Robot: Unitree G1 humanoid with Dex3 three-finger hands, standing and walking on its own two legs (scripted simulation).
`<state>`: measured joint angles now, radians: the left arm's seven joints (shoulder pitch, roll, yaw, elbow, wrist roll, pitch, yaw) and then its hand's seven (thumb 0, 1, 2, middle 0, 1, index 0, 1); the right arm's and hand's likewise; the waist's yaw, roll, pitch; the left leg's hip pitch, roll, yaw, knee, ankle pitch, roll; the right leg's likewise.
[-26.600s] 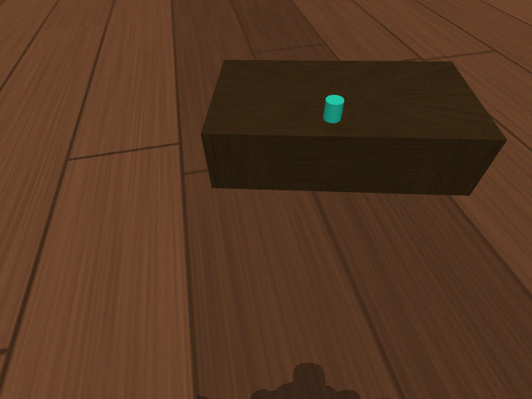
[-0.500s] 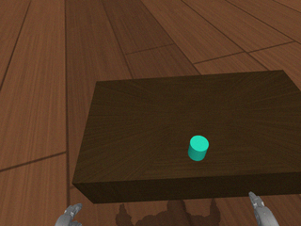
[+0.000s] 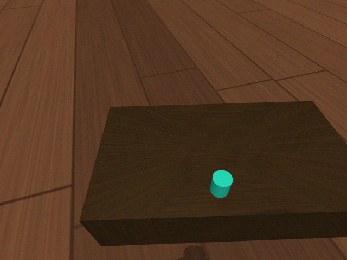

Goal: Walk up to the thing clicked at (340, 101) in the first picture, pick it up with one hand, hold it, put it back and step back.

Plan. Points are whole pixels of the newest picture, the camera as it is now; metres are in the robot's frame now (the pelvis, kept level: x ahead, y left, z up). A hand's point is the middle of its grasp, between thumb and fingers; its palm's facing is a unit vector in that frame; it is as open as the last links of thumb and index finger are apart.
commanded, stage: home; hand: right
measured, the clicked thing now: (220, 184) +0.51 -0.19 -0.36
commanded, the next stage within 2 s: stand in 0.04 s
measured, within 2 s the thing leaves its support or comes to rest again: neither
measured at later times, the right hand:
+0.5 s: hand out of the picture +0.04 -0.23 -0.15, palm faces -0.03 +0.94 -0.34, open 11.2 cm
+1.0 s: hand out of the picture +0.08 -0.23 -0.15, palm faces -0.02 +0.93 -0.36, open 7.4 cm
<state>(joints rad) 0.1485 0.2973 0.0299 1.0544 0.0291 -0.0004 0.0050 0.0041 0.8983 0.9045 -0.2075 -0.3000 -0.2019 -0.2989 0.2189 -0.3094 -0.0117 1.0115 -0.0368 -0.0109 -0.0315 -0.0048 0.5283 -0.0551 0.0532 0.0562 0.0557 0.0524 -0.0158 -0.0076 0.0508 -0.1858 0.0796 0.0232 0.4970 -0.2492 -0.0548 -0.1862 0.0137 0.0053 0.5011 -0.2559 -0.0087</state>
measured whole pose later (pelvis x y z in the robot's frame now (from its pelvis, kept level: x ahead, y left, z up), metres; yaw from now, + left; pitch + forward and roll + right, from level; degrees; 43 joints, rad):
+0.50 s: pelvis -0.01 +0.02 +0.01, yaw +0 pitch -4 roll +0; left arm 0.15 0.34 0.02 1.18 0.02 0.00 0.00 0.00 0.90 0.90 -0.20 -0.30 -0.20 -0.30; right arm 0.17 -0.32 0.00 1.12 -0.03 -0.01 -0.02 0.00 -0.27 -0.72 0.19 0.28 0.19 0.28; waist 0.00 0.00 0.07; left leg -0.14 0.05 0.04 0.40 -0.18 -0.03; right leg -0.14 -0.01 0.02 0.39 -0.18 0.02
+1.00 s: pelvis +0.02 +0.02 +0.01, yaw +0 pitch -2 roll +0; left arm 0.09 0.33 0.00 1.16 0.01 -0.01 0.00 0.00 0.90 0.90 -0.21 -0.30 -0.20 -0.30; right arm 0.12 -0.33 0.00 1.13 -0.02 -0.02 -0.01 0.00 -0.90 -0.90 0.20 0.30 0.20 0.30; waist -0.01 -0.01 0.06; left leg -0.12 0.04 0.05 0.36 -0.20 -0.02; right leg -0.11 -0.03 0.02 0.35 -0.20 0.03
